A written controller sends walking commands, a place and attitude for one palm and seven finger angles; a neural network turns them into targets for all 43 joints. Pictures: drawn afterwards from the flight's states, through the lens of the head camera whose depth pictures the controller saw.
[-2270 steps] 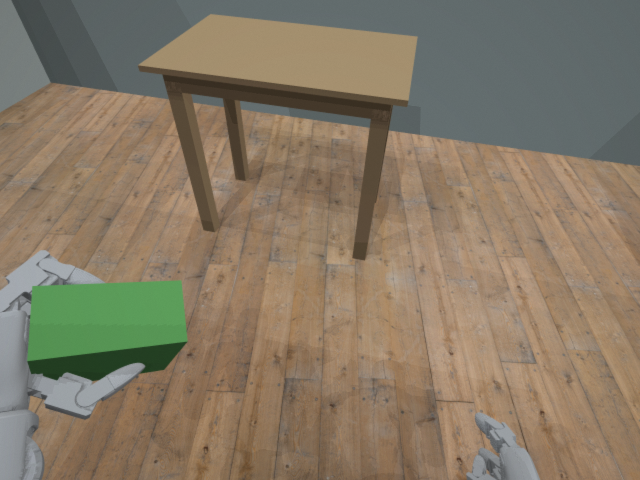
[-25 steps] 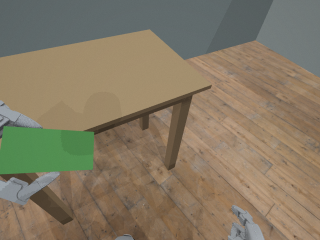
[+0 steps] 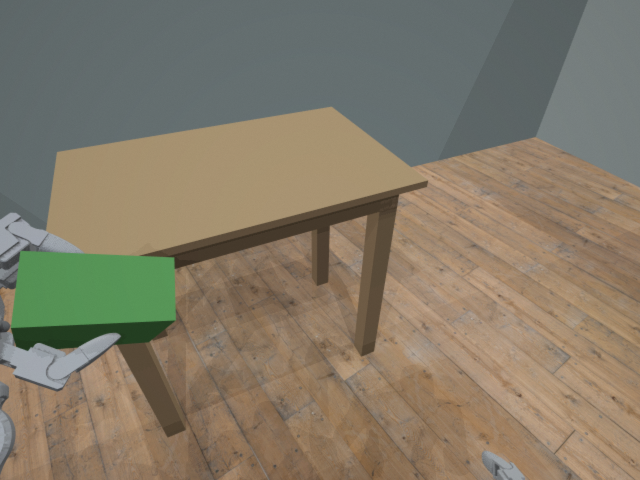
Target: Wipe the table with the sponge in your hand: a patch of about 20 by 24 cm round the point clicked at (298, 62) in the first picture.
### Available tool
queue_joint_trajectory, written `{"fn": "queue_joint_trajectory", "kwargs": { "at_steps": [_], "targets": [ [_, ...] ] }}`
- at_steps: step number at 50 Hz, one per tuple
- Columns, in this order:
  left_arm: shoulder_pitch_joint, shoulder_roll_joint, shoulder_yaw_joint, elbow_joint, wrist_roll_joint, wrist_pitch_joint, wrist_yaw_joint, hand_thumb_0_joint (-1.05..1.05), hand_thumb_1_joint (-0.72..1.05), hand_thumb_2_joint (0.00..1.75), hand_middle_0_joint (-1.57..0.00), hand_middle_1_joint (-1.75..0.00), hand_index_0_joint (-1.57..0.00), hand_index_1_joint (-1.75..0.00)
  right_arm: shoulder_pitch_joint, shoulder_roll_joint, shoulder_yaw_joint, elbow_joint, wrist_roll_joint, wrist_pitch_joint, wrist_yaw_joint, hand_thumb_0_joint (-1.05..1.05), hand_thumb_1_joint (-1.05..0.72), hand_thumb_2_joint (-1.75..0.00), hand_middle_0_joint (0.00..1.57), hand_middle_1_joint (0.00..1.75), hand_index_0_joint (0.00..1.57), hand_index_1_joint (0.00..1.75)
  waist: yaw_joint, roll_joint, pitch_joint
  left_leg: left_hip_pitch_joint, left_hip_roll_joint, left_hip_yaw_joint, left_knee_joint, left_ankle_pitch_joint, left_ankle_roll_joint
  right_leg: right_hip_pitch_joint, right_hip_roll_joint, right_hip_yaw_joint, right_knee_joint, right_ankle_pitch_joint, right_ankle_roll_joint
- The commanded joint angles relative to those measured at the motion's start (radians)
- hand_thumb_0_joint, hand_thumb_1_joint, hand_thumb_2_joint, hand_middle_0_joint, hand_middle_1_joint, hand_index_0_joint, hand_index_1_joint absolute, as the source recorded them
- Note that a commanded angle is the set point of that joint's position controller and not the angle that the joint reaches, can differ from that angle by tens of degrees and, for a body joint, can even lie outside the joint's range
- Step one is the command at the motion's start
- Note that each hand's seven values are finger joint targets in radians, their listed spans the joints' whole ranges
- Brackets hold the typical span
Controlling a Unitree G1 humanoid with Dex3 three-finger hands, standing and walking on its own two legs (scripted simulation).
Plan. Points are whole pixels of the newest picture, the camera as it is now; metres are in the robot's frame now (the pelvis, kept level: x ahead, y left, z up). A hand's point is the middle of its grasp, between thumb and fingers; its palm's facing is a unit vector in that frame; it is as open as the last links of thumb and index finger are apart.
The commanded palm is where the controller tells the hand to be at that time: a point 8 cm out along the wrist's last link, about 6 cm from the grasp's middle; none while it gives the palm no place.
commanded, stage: stop stepping back and stand still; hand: left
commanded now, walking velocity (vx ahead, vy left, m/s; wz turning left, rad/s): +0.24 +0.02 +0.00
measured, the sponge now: (118, 304) +0.23 +0.21 +0.19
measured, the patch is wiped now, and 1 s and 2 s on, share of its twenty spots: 1.00 1.00 1.00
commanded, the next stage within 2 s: stand and wait in 0.60 s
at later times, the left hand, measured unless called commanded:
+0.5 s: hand (56, 363) +0.16 +0.22 +0.20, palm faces +0.45 -0.80 -0.40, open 10.2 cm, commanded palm +0.10 +0.26 +0.21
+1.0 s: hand (85, 347) +0.18 +0.22 +0.19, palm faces +0.40 -0.84 -0.37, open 10.2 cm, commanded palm +0.13 +0.27 +0.21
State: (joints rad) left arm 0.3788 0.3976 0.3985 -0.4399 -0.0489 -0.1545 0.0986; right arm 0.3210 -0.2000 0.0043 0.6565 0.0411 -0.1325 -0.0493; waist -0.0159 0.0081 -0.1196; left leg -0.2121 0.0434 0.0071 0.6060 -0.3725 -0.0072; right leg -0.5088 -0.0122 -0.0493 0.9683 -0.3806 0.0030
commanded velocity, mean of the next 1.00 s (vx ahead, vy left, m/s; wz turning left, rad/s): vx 0.07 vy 0.02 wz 0.00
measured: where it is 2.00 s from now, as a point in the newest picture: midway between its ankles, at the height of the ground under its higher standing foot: outside the picture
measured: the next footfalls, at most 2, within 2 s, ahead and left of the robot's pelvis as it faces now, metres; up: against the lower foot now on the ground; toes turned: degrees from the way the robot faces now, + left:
right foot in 0.06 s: +0.09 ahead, -0.11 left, +0.00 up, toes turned -2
right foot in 0.52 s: +0.03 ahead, -0.14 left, +0.00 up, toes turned -1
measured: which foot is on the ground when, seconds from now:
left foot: down 0.00-1.00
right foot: up 0.00-0.04, down 0.06-0.28, up 0.30-0.50, down 0.52-1.00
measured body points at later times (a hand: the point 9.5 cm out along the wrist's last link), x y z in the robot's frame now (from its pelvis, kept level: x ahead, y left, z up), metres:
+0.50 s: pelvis -0.05 -0.02 +0.00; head -0.09 -0.03 +0.45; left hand +0.13 +0.26 +0.23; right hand +0.09 -0.25 -0.08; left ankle -0.03 +0.11 -0.72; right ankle -0.02 -0.14 -0.71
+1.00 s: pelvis -0.03 -0.01 +0.01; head -0.02 -0.02 +0.46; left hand +0.16 +0.26 +0.21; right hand +0.16 -0.24 -0.07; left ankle -0.01 +0.11 -0.73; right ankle -0.01 -0.14 -0.73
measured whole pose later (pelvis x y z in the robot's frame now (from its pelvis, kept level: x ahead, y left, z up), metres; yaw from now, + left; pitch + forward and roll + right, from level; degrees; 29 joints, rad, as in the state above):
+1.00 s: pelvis -0.03 -0.01 +0.01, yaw +1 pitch -1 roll -1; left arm 0.47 0.35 0.32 -0.54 -0.05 -0.12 0.15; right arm 0.17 -0.21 0.01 0.61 0.01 -0.08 -0.06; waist 0.00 0.02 0.02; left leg -0.25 0.04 0.01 0.55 -0.27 -0.01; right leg -0.23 -0.02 -0.03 0.51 -0.25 0.01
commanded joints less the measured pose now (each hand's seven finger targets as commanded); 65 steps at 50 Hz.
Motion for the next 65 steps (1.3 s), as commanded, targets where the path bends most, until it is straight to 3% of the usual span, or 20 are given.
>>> {"fn": "queue_joint_trajectory", "kwargs": {
  "at_steps": [1,3,4,7,11,12,13,14,15,17,22,24,26,29,32,35,37,41,55,65],
  "targets": [
    [-0.118,0.120,0.026,-0.135,-0.015,-0.018,-0.002,0.00,0.10,1.30,-1.20,-1.60,-1.20,-1.60,-0.181,-0.149,-0.032,-0.204,-0.002,-0.037,-0.021,0.00,-0.90,-0.90,0.20,0.30,0.20,0.30,0.035,0.014,0.099,-0.346,0.067,-0.051,0.074,-0.281,0.125,0.383,0.020,-0.052,-0.453,0.050,0.002],
    [-0.172,0.179,0.054,-0.204,-0.019,-0.019,-0.002,0.00,0.10,1.30,-1.20,-1.60,-1.20,-1.60,-0.222,-0.125,-0.041,-0.226,0.000,-0.022,-0.024,0.00,-0.90,-0.90,0.20,0.30,0.20,0.30,0.018,-0.384,0.070,-0.442,-0.070,0.003,0.650,-0.194,0.060,0.273,-0.310,0.572,-0.770,-0.214,-0.162],
    [-0.213,0.186,0.065,-0.248,-0.025,-0.035,-0.003,0.00,0.10,1.30,-1.20,-1.60,-1.20,-1.60,-0.202,-0.123,-0.036,-0.197,-0.006,-0.026,-0.018,0.00,-0.90,-0.90,0.20,0.30,0.20,0.30,0.002,-0.291,0.028,-0.408,-0.028,-0.070,0.710,-0.090,0.045,0.196,-0.336,0.628,-0.819,-0.368,-0.180],
    [-0.170,0.223,0.104,-0.349,-0.023,-0.042,0.011,0.00,0.10,1.30,-1.20,-1.60,-1.20,-1.60,-0.209,-0.101,-0.025,-0.146,-0.011,-0.003,-0.010,0.00,-0.90,-0.90,0.20,0.30,0.20,0.30,-0.016,-0.138,0.054,-0.182,0.028,-0.046,0.519,-0.020,0.056,-0.086,-0.296,0.416,-0.767,-0.402,-0.167],
    [-0.071,0.200,0.096,-0.379,-0.019,-0.023,0.054,0.00,0.10,1.30,-1.20,-1.60,-1.20,-1.60,-0.230,-0.081,-0.002,-0.164,-0.024,-0.012,-0.049,0.00,-0.90,-0.90,0.20,0.30,0.20,0.30,-0.013,-0.050,-0.010,0.080,-0.024,0.080,-0.051,-0.083,0.085,-0.050,-0.187,0.191,-0.598,-0.372,-0.106],
    [-0.086,0.195,0.094,-0.375,-0.017,-0.027,0.062,0.00,0.10,1.30,-1.20,-1.60,-1.20,-1.60,-0.225,-0.104,-0.007,-0.175,-0.031,-0.014,-0.054,0.00,-0.90,-0.90,0.20,0.30,0.20,0.30,-0.017,0.082,0.006,0.073,-0.006,0.017,-0.195,-0.153,0.105,-0.026,-0.117,0.133,-0.432,-0.338,-0.081],
    [-0.130,0.183,0.095,-0.388,-0.017,-0.032,0.068,0.00,0.10,1.30,-1.20,-1.60,-1.20,-1.60,-0.221,-0.147,-0.023,-0.187,-0.034,-0.022,-0.053,0.00,-0.90,-0.90,0.20,0.30,0.20,0.30,-0.019,0.319,0.034,0.058,0.153,-0.276,-0.360,-0.303,0.177,-0.082,0.031,0.011,-0.093,-0.226,-0.026],
    [-0.165,0.207,0.127,-0.364,0.002,-0.043,0.067,0.00,0.10,1.30,-1.20,-1.60,-1.20,-1.60,-0.219,-0.134,-0.032,-0.193,-0.023,-0.041,-0.046,0.00,-0.90,-0.90,0.20,0.30,0.20,0.30,0.000,0.356,0.027,-0.026,0.266,-0.343,-0.421,-0.216,0.248,-0.106,0.056,-0.012,0.206,-0.152,0.010],
    [-0.177,0.231,0.128,-0.324,0.001,-0.053,0.064,0.00,0.10,1.30,-1.20,-1.60,-1.20,-1.60,-0.179,-0.110,-0.031,-0.167,-0.014,-0.048,-0.032,0.00,-0.90,-0.90,0.20,0.30,0.20,0.30,-0.024,0.329,0.077,-0.075,0.303,-0.467,-0.438,-0.310,0.287,-0.196,0.021,0.082,0.350,-0.114,0.008],
    [-0.080,0.171,0.096,-0.177,0.009,-0.033,0.054,0.00,0.10,1.30,-1.20,-1.60,-1.20,-1.60,-0.181,-0.104,-0.033,-0.138,0.001,-0.047,-0.009,0.00,-0.90,-0.90,0.20,0.30,0.20,0.30,-0.012,0.118,0.146,-0.085,0.269,-0.340,-0.382,-0.236,0.254,-0.249,-0.037,0.096,0.333,-0.033,0.003],
    [-0.015,0.124,0.050,-0.222,-0.012,-0.021,0.049,0.00,0.10,1.30,-1.20,-1.60,-1.20,-1.60,-0.208,-0.132,-0.029,-0.197,-0.016,-0.030,-0.023,0.00,-0.90,-0.90,0.20,0.30,0.20,0.30,0.012,0.207,0.098,-0.212,0.175,-0.149,-0.332,-0.250,0.147,0.221,0.008,-0.064,-0.303,-0.060,-0.005],
    [-0.013,0.120,0.039,-0.248,-0.003,-0.007,0.051,0.00,0.10,1.30,-1.20,-1.60,-1.20,-1.60,-0.212,-0.138,-0.034,-0.209,-0.026,-0.014,-0.026,0.00,-0.90,-0.90,0.20,0.30,0.20,0.30,0.037,0.063,0.061,-0.325,0.079,-0.055,-0.054,-0.235,0.101,0.463,0.019,-0.048,-0.537,0.032,-0.028],
    [-0.086,0.186,0.056,-0.314,-0.007,-0.016,0.044,0.00,0.10,1.30,-1.20,-1.60,-1.20,-1.60,-0.238,-0.108,-0.034,-0.221,-0.015,-0.001,-0.020,0.00,-0.90,-0.90,0.20,0.30,0.20,0.30,0.021,-0.267,0.060,-0.471,-0.041,0.008,0.477,-0.101,0.041,0.442,-0.346,0.541,-0.768,0.049,-0.186],
    [-0.126,0.215,0.101,-0.384,-0.023,-0.043,0.057,0.00,0.10,1.30,-1.20,-1.60,-1.20,-1.60,-0.205,-0.126,-0.051,-0.181,-0.014,-0.006,-0.012,0.00,-0.90,-0.90,0.20,0.30,0.20,0.30,0.000,-0.134,0.065,-0.276,0.043,-0.098,0.395,-0.035,0.033,0.200,-0.353,0.439,-0.745,-0.111,-0.200],
    [-0.077,0.190,0.097,-0.377,-0.018,-0.036,0.076,0.00,0.10,1.30,-1.20,-1.60,-1.20,-1.60,-0.239,-0.102,-0.029,-0.177,-0.026,0.016,-0.036,0.00,-0.90,-0.90,0.20,0.30,0.20,0.30,-0.011,-0.039,0.057,0.044,0.014,-0.008,-0.014,0.040,0.050,0.067,-0.224,0.194,-0.600,-0.135,-0.117],
    [-0.035,0.144,0.082,-0.323,-0.021,-0.038,0.094,0.00,0.10,1.30,-1.20,-1.60,-1.20,-1.60,-0.244,-0.147,-0.039,-0.208,-0.023,0.006,-0.051,0.00,-0.90,-0.90,0.20,0.30,0.20,0.30,0.012,0.231,0.089,-0.029,0.161,-0.301,-0.299,-0.065,0.126,0.118,0.002,0.016,-0.339,-0.013,-0.006],
    [-0.028,0.142,0.082,-0.246,-0.009,-0.027,0.088,0.00,0.10,1.30,-1.20,-1.60,-1.20,-1.60,-0.249,-0.118,-0.031,-0.197,-0.007,-0.001,-0.045,0.00,-0.90,-0.90,0.20,0.30,0.20,0.30,0.019,0.173,0.103,-0.201,0.139,-0.251,-0.322,-0.192,0.108,0.264,0.010,0.019,-0.375,0.015,0.014],
    [-0.006,0.136,0.058,-0.265,-0.016,-0.030,0.071,0.00,0.10,1.30,-1.20,-1.60,-1.20,-1.60,-0.241,-0.115,-0.037,-0.199,-0.019,-0.012,-0.026,0.00,-0.90,-0.90,0.20,0.30,0.20,0.30,0.006,-0.091,0.065,-0.108,0.009,-0.059,-0.048,0.111,0.040,0.276,-0.126,0.205,-0.610,0.139,-0.048],
    [0.027,0.136,0.062,-0.323,-0.022,-0.023,0.074,0.00,0.10,1.30,-1.20,-1.60,-1.20,-1.60,-0.254,-0.126,-0.038,-0.229,-0.021,0.018,-0.023,0.00,-0.90,-0.90,0.20,0.30,0.20,0.30,0.023,0.090,-0.035,0.050,0.067,-0.083,-0.172,0.478,0.035,0.383,-0.034,0.061,-0.514,0.423,-0.005],
    [0.003,0.145,0.059,-0.309,-0.021,-0.014,0.075,0.00,0.10,1.30,-1.20,-1.60,-1.20,-1.60,-0.265,-0.126,-0.031,-0.233,-0.025,0.030,-0.027,0.00,-0.90,-0.90,0.20,0.30,0.20,0.30,0.023,0.063,0.008,-0.003,0.048,-0.066,-0.196,0.308,0.027,0.365,-0.045,0.089,-0.573,0.355,-0.010]
  ]
}}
